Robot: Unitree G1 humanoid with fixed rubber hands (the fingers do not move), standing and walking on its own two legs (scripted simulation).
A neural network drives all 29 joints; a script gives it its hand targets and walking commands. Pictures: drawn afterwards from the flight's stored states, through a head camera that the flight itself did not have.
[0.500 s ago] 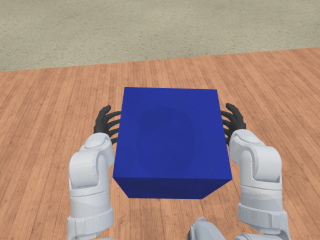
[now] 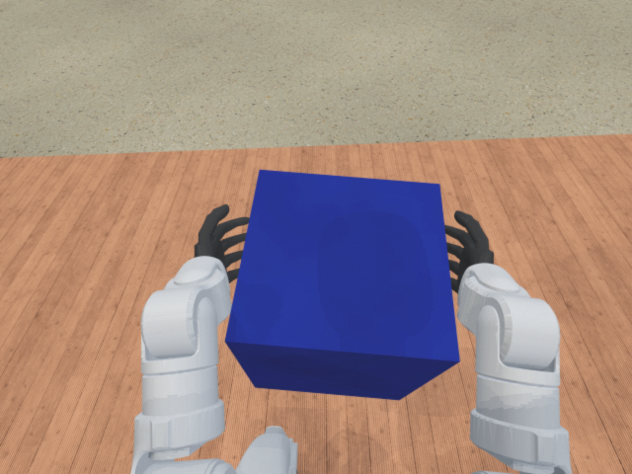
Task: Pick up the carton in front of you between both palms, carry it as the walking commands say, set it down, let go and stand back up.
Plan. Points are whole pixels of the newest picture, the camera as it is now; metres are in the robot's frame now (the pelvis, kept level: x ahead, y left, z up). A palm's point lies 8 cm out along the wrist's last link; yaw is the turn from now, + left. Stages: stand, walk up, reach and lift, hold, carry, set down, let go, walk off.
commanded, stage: carry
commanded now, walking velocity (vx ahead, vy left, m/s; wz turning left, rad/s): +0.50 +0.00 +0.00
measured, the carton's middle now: (336, 297) +0.33 +0.02 +0.02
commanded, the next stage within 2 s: none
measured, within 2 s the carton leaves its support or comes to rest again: neither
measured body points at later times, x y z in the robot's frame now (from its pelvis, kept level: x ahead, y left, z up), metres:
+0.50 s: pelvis +0.29 +0.04 -0.03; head +0.33 +0.05 +0.42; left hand +0.64 +0.17 +0.05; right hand +0.61 -0.14 +0.05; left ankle +0.26 +0.09 -0.76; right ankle +0.35 -0.12 -0.70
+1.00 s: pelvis +0.56 -0.03 -0.05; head +0.61 -0.04 +0.40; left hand +0.90 +0.14 +0.04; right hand +0.91 -0.16 +0.02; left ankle +0.62 +0.13 -0.71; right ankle +0.57 -0.06 -0.78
